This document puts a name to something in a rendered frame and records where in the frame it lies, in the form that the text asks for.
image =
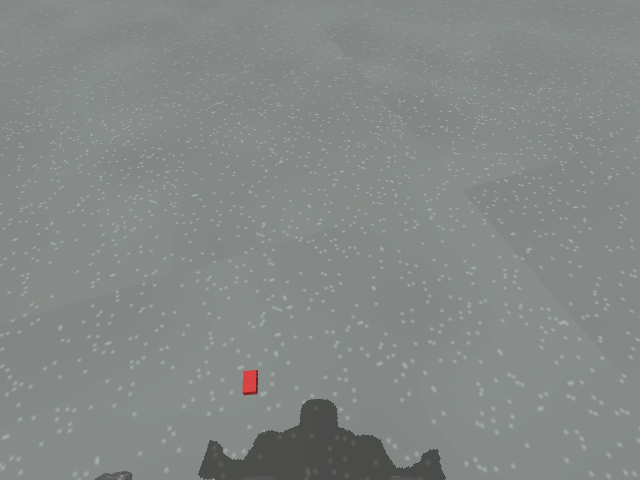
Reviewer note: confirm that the small box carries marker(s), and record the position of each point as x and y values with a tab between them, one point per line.
250	382

